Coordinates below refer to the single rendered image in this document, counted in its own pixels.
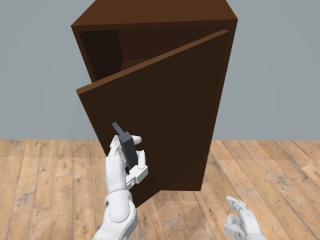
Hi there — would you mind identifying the handle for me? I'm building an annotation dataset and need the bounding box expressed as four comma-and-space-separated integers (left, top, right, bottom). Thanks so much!
112, 122, 139, 170

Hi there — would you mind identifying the left robot forearm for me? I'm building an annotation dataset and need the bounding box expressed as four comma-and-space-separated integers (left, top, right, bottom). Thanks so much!
92, 190, 138, 240

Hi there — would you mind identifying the robot left hand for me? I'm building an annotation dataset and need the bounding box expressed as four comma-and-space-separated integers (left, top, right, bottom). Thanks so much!
104, 135, 149, 195

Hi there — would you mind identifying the robot right hand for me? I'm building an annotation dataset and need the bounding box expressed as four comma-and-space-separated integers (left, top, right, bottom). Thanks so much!
224, 196, 263, 240

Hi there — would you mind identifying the cupboard door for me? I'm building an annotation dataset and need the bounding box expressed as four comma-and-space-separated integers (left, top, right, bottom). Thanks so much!
76, 29, 230, 209

